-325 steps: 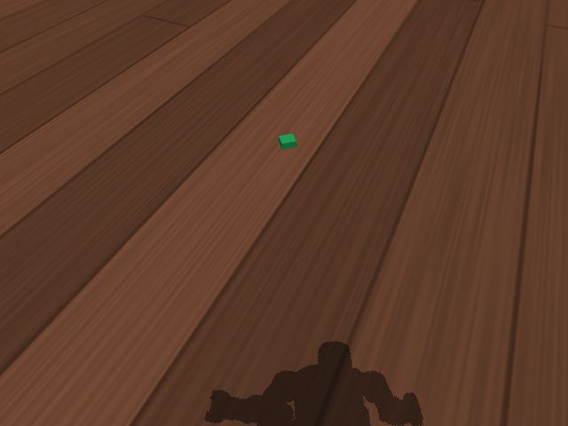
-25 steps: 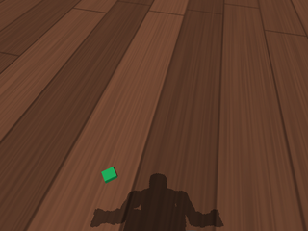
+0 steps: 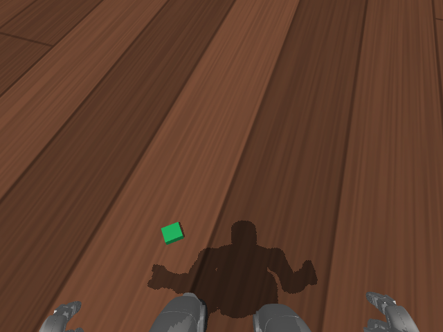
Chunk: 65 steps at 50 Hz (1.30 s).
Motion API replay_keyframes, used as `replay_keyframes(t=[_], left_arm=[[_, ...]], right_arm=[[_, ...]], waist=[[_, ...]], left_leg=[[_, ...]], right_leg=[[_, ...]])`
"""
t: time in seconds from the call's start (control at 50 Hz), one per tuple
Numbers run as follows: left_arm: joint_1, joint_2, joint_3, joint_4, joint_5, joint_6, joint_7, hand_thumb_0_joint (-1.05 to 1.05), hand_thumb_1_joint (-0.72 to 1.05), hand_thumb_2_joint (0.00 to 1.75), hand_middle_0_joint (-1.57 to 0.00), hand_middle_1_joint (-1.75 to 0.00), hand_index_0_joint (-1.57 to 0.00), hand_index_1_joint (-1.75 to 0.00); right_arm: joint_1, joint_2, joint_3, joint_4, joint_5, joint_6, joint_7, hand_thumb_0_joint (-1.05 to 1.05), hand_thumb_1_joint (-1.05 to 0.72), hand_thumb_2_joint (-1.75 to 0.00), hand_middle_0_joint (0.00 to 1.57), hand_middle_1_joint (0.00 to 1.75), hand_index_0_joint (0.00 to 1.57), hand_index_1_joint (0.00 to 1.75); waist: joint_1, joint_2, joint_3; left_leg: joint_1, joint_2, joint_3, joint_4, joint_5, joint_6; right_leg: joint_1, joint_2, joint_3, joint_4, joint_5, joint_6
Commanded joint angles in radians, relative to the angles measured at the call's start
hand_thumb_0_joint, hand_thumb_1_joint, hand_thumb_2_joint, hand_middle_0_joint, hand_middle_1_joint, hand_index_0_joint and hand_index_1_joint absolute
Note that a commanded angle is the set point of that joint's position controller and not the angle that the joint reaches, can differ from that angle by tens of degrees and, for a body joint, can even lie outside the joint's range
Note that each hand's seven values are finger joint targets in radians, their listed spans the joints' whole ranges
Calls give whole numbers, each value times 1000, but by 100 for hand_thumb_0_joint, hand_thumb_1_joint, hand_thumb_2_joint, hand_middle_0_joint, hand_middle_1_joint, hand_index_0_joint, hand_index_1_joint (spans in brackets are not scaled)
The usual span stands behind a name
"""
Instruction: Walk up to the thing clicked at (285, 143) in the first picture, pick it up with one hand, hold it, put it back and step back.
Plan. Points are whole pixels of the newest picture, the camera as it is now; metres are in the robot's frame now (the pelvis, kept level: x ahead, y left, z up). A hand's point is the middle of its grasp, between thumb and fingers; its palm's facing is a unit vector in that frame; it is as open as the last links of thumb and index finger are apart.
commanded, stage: walk up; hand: left
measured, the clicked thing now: (172, 233) +0.49 +0.23 -0.74
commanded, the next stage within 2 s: none
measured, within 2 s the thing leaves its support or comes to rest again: neither
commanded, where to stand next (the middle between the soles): +0.09 +0.00 m, yaw -1 degrees
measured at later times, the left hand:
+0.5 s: hand out of the picture -0.01 +0.30 -0.13, palm faces +0.03 -0.90 -0.44, open 7.4 cm
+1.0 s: hand out of the picture +0.04 +0.26 -0.12, palm faces +0.00 -0.93 -0.37, open 7.4 cm
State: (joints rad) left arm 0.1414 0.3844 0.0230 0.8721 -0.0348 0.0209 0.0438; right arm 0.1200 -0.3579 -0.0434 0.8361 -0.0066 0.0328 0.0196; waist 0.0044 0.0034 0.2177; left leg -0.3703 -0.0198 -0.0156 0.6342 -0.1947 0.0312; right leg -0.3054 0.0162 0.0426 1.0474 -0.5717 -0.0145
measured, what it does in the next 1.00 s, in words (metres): steps on the spot: right foot, then left foot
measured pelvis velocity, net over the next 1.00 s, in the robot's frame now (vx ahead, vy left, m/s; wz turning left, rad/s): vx -0.03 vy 0.00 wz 0.03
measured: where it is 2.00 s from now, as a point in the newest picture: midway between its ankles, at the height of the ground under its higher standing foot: outside the picture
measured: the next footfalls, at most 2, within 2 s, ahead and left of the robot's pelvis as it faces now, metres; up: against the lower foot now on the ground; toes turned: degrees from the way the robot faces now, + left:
right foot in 0.20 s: +0.00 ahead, -0.12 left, +0.00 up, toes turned -3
left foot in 0.50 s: -0.02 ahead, +0.14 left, +0.00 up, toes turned +1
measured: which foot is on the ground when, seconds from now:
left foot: down 0.00-0.22, up 0.24-0.48, down 0.50-0.84, up 0.86-1.00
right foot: up 0.00-0.18, down 0.20-0.50, up 0.52-0.80, down 0.82-1.00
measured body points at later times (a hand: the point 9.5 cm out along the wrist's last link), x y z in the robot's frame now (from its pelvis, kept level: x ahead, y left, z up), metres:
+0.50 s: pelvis -0.05 +0.01 +0.00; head -0.03 +0.00 +0.45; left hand -0.01 +0.34 -0.10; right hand +0.01 -0.31 -0.13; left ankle -0.06 +0.13 -0.72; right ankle -0.04 -0.12 -0.72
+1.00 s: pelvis -0.03 +0.00 +0.01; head -0.02 -0.02 +0.46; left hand +0.04 +0.30 -0.10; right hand +0.06 -0.32 -0.11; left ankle -0.02 +0.13 -0.67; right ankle +0.05 -0.14 -0.72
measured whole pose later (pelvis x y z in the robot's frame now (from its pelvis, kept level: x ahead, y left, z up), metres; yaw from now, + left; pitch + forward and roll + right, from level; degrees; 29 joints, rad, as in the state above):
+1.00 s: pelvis -0.03 +0.00 +0.01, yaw +2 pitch -4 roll +0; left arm 0.24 0.35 0.02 0.88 0.03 -0.05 -0.04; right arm 0.26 -0.43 -0.06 0.89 -0.02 0.00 0.04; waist 0.01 0.04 0.09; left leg -0.39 0.01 0.00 0.96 -0.50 0.03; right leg -0.31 -0.05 0.01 0.59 -0.25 -0.05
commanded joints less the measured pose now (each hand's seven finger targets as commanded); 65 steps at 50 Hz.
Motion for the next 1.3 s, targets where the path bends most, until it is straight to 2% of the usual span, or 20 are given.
replay_keyframes(t=[0.0, 0.08, 0.16, 0.2, 0.22, 0.28, 0.34, 0.44, 0.46, 0.5, 0.52, 0.62, 0.72, 0.76, 0.8, 0.82, 0.86, 1.08, 1.14, 1.28], left_arm=[[140, 206, 64, -26, -1, -16, 21, 0, 90, 90, -20, -30, -20, -30], [142, 178, 76, -26, 21, -23, 11, 0, 90, 90, -20, -30, -20, -30], [216, 201, 99, -16, 59, -35, 6, 0, 90, 90, -20, -30, -20, -30], [114, 398, 144, -78, 82, -41, 4, 0, 90, 90, -20, -30, -20, -30], [49, 387, 142, -103, 80, -49, 10, 0, 90, 90, -20, -30, -20, -30], [-47, 254, 117, -111, 76, -57, 12, 0, 90, 90, -20, -30, -20, -30], [21, 222, 112, -120, 102, -65, -19, 0, 90, 90, -20, -30, -20, -30], [116, 289, 123, -105, 79, -36, -58, 0, 90, 90, -20, -30, -20, -30], [106, 252, 104, -114, 77, -27, -60, 0, 90, 90, -20, -30, -20, -30], [15, 176, 86, -159, 64, -25, -58, 0, 90, 90, -20, -30, -20, -30], [-42, 260, 101, -153, 70, -34, -51, 0, 90, 90, -20, -30, -20, -30], [126, 223, 95, -57, 53, -46, -75, 0, 90, 90, -20, -30, -20, -30], [96, 178, 74, -23, 33, -53, -55, 0, 90, 90, -20, -30, -20, -30], [135, 187, 77, 10, 37, -65, -37, 0, 90, 90, -20, -30, -20, -30], [136, 284, 92, 3, 52, -84, -26, 0, 90, 90, -20, -30, -20, -30], [246, 371, 123, -5, 49, -88, -52, 0, 90, 90, -20, -30, -20, -30], [210, 361, 123, -12, 56, -92, -56, 0, 90, 90, -20, -30, -20, -30], [-6, 220, 71, -59, 54, -46, -51, 0, 90, 90, -20, -30, -20, -30], [72, 202, 53, -16, 32, -25, -33, 0, 90, 90, -20, -30, -20, -30], [113, 232, 68, 72, 44, -20, -57, 0, 90, 90, -20, -30, -20, -30]], right_arm=[[-2, -250, -80, -92, -6, -3, -32, 0, -90, -90, 20, 30, 20, 30], [-5, -255, -80, -110, -21, 11, -20, 0, -90, -90, 20, 30, 20, 30], [-66, -229, -75, -138, 0, 33, -12, 0, -90, -90, 20, 30, 20, 30], [-94, -203, -80, -156, -2, 38, -26, 0, -90, -90, 20, 30, 20, 30], [-89, -246, -94, -146, -12, 45, -32, 0, -90, -90, 20, 30, 20, 30], [59, -228, -90, -80, 9, 20, -20, 0, -90, -90, 20, 30, 20, 30], [52, -239, -80, -51, -3, -18, -1, 0, -90, -90, 20, 30, 20, 30], [112, -208, -68, -16, -17, -72, 2, 0, -90, -90, 20, 30, 20, 30], [202, -218, -81, 18, -22, -86, -8, 0, -90, -90, 20, 30, 20, 30], [298, -431, -127, 9, -46, -104, -21, 0, -90, -90, 20, 30, 20, 30], [259, -432, -129, -2, -21, -109, -18, 0, -90, -90, 20, 30, 20, 30], [168, -299, -79, -28, -11, -129, -25, 0, -90, -90, 20, 30, 20, 30], [118, -259, -50, -36, -8, -78, -25, 0, -90, -90, 20, 30, 20, 30], [97, -233, -44, -39, 13, -50, -26, 0, -90, -90, 20, 30, 20, 30], [164, -160, -21, -34, 23, -38, -28, 0, -90, -90, 20, 30, 20, 30], [235, -236, -51, -58, 3, -53, -18, 0, -90, -90, 20, 30, 20, 30], [165, -308, -80, -26, -11, -56, -3, 0, -90, -90, 20, 30, 20, 30], [328, -215, -82, 87, -26, -70, 3, 0, -90, -90, 20, 30, 20, 30], [151, -373, -87, 23, -30, -95, -26, 0, -90, -90, 20, 30, 20, 30], [97, -308, -67, 49, -22, -120, -34, 0, -90, -90, 20, 30, 20, 30]], waist=[[4, 152, -302], [-15, 180, -295], [49, 110, -304], [66, -250, -206], [41, -186, -152], [-37, -84, -170], [41, -205, -225], [30, -208, -177], [-23, -115, -203], [-95, 188, -140], [-94, 81, -37], [-8, 135, -94], [0, 213, -140], [29, 152, -178], [21, -113, -251], [38, -216, -328], [60, -140, -221], [-76, -134, -177], [-28, 139, -43], [-12, 133, -116]], left_leg=[[195, 266, -193, -142, 507, 214], [154, 271, -242, -133, 430, 224], [-32, 187, -196, 2, 146, 91], [-191, -83, -124, 456, -436, -25], [-179, -54, -236, 623, -419, -35], [-156, -70, -175, 666, -237, -45], [-148, -27, -32, 310, -272, -58], [110, -43, 86, -201, -189, -19], [322, -33, 44, -286, -127, -4], [371, 411, -735, -457, -638, 197], [244, 460, -739, -482, -578, 273], [183, 252, -225, -359, -30, 170], [58, 184, -76, -167, 365, 125], [34, 139, -51, -29, 293, 80], [-64, 30, -23, 196, -90, 9], [-130, -26, 25, 399, -498, 37], [-234, 38, -82, 445, -419, 36], [326, 12, 65, -58, -105, -24], [-47, 402, -562, -510, -675, 89], [146, 287, -231, -355, -217, 120]], right_leg=[[-71, -11, 24, 63, -25, -9], [-20, -7, -57, -159, 25, 16], [139, -47, 13, -513, 275, -28], [-72, -507, 570, -752, 348, -295], [-127, -524, 586, -726, 469, -335], [-34, -285, 190, -619, 492, -203], [143, -204, 166, -686, -82, -160], [96, -212, 118, -597, 46, -150], [-44, -162, 47, -450, 71, -112], [-508, -9, -9, -38, -21, -14], [-467, -74, 116, -11, 25, -23], [-221, -79, 33, -135, 204, 7], [60, -27, -79, -382, 325, 8], [186, -8, -89, -541, 484, -3], [265, -253, 255, -640, 664, -71], [324, -378, 481, -732, 86, -228], [227, -396, 593, -837, -401, -258], [-316, -145, 119, -581, -110, -100], [-260, -11, 128, -149, 83, -11], [-170, -40, 74, -214, 151, 4]])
